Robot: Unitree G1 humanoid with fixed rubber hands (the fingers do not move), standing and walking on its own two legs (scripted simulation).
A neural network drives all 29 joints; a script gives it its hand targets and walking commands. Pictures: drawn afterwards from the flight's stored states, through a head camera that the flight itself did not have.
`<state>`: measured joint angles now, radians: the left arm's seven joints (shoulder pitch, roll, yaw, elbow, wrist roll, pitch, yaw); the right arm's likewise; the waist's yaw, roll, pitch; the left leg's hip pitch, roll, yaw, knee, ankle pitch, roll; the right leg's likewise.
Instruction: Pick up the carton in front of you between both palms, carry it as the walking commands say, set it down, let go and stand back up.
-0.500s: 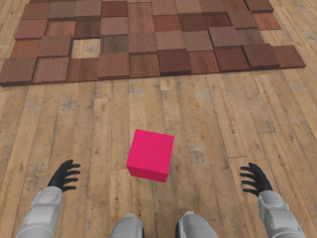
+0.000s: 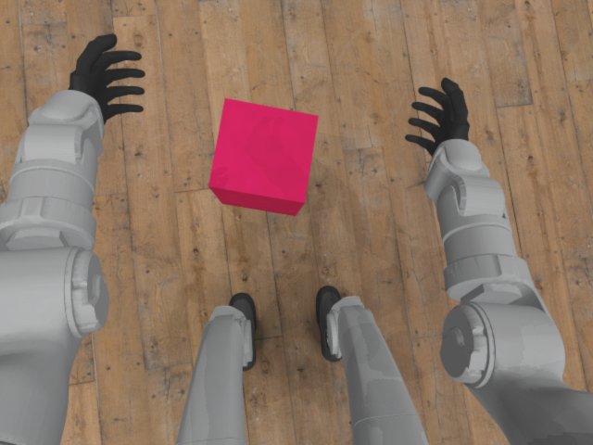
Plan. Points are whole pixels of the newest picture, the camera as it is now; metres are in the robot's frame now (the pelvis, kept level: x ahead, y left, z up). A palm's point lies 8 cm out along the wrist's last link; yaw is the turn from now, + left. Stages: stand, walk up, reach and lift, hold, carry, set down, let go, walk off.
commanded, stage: reach and lift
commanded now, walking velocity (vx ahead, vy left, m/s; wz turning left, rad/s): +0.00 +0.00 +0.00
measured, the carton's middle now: (264, 164) +0.56 +0.01 -0.55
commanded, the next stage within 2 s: none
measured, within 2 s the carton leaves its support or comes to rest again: leaves its support in 2.00 s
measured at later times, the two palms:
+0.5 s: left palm (150, 83) +0.60 +0.18 -0.19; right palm (388, 125) +0.52 -0.18 -0.19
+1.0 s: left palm (183, 143) +0.58 +0.18 -0.42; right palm (353, 165) +0.51 -0.18 -0.42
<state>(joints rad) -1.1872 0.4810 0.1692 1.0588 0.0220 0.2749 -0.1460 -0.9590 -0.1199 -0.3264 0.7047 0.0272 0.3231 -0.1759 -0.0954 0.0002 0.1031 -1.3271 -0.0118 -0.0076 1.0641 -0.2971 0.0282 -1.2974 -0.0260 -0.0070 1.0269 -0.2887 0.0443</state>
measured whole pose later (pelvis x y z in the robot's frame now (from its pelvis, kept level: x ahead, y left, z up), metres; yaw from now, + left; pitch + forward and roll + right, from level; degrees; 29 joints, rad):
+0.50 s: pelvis +0.04 +0.00 -0.04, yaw -2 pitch +51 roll -5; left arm -1.41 0.36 0.36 1.10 0.23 0.15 -0.11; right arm -1.12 0.02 -0.57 0.70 -0.16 0.14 -0.13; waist -0.07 0.01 0.01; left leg -1.70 -0.01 -0.04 1.18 -0.36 0.03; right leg -1.67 0.00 0.01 1.14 -0.31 0.07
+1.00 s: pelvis -0.03 -0.01 -0.26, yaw -4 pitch +40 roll -6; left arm -1.76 0.62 -0.05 1.27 -0.12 0.18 -0.07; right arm -1.49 -0.15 -0.34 0.92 0.13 0.20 -0.23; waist -0.08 -0.05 0.38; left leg -2.22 -0.02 -0.08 2.05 -0.53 0.00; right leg -2.17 0.06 0.00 1.99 -0.53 0.08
